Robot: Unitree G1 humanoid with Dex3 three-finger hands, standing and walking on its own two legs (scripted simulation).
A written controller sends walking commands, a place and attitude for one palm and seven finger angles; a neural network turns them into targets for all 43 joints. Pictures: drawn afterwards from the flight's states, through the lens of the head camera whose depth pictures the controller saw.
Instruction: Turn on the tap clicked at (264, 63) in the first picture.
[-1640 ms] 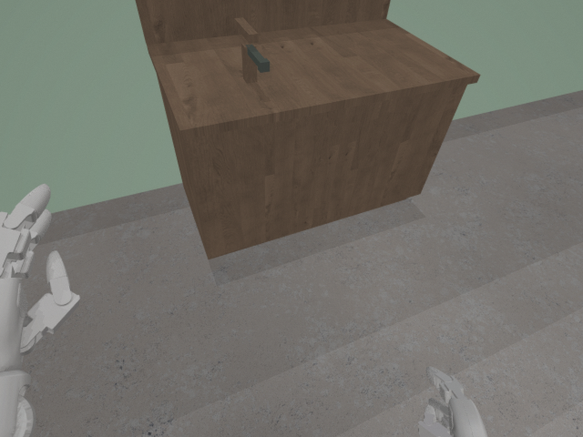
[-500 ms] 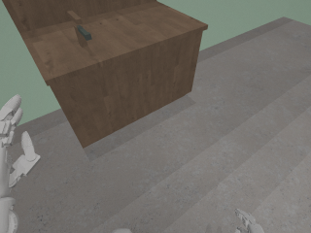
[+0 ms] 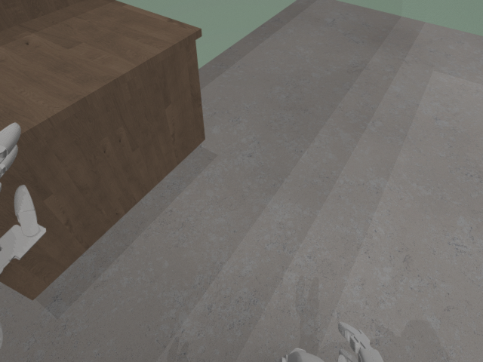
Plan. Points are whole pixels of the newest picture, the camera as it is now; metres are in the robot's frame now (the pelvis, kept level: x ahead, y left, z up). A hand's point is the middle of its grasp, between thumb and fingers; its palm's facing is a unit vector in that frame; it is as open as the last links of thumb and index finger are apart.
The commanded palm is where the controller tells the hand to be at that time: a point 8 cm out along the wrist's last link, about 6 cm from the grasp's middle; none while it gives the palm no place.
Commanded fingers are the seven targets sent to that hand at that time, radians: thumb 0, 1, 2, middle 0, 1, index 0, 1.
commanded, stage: walk to a spot facing it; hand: left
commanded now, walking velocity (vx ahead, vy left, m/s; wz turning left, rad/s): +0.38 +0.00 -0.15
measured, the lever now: out of the picture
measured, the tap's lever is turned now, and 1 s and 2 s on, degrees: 0 0 0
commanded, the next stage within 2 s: turn to face it in 0.44 s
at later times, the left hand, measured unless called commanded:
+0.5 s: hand (93, 139) +0.38 +0.24 +0.18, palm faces +0.47 -0.82 -0.31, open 7.4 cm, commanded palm +0.33 +0.26 +0.18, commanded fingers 0.00 0.90 0.90 -0.20 -0.30 -0.20 -0.30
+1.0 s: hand (123, 133) +0.42 +0.21 +0.16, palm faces +0.53 -0.70 -0.48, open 7.4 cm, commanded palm +0.34 +0.24 +0.18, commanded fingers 0.00 0.90 0.90 -0.20 -0.30 -0.20 -0.30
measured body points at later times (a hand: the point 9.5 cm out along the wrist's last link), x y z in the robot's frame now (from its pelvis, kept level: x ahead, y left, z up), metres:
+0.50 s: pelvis +0.17 -0.01 -0.01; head +0.15 +0.00 +0.44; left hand +0.35 +0.28 +0.20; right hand +0.32 -0.27 -0.08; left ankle +0.24 +0.11 -0.73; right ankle +0.09 -0.11 -0.71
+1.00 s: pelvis +0.24 -0.07 +0.01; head +0.30 -0.08 +0.45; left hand +0.38 +0.25 +0.18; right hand +0.44 -0.29 -0.10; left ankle +0.23 +0.07 -0.68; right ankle +0.25 -0.15 -0.73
